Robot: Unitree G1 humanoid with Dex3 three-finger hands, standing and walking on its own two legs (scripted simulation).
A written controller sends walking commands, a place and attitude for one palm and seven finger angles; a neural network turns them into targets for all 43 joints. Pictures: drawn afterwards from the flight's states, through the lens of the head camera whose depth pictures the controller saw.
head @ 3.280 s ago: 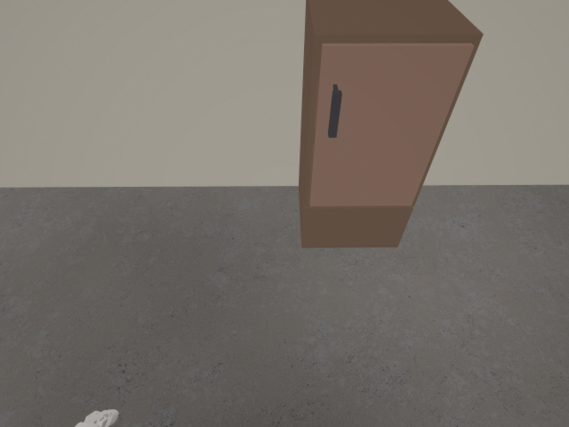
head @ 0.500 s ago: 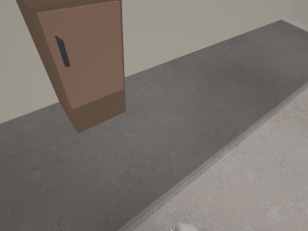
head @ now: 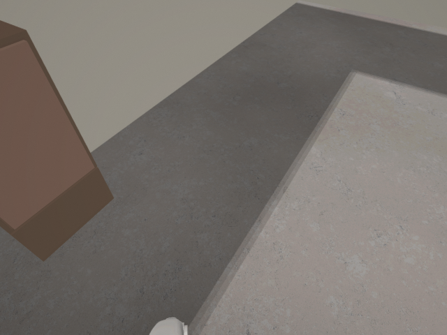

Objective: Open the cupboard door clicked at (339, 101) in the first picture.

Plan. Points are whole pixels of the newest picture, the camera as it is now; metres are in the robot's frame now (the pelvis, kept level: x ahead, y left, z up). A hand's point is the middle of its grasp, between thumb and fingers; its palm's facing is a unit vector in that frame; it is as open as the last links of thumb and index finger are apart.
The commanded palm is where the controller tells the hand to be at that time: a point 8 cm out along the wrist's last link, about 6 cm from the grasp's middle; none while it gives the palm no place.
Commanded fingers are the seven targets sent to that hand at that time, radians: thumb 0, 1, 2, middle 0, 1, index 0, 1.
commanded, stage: walk to a spot facing it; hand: left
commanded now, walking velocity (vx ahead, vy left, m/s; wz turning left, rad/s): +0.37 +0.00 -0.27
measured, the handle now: out of the picture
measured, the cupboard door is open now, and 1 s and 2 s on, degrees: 0 0 0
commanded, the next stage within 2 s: turn to face it in 0.76 s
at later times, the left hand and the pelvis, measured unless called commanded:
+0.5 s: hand (117, 279) +0.27 +0.27 -0.17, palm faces -0.11 -0.98 -0.18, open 7.4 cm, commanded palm none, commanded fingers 0.00 0.90 0.90 -0.20 -0.30 -0.20 -0.30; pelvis +0.19 +0.08 +0.00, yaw -14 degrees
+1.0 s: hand (196, 206) +0.48 +0.10 -0.17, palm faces -0.43 -0.87 -0.22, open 7.4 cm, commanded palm none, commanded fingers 0.00 0.90 0.90 -0.20 -0.30 -0.20 -0.30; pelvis +0.30 -0.01 -0.01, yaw -28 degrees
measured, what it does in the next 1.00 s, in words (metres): walks ahead, turning right: left foot, then right foot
